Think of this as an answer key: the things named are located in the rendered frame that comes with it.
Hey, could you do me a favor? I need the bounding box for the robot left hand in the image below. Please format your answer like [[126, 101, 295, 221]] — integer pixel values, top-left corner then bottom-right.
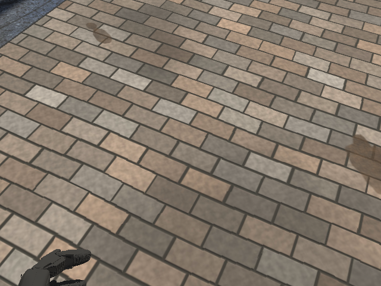
[[18, 249, 91, 286]]

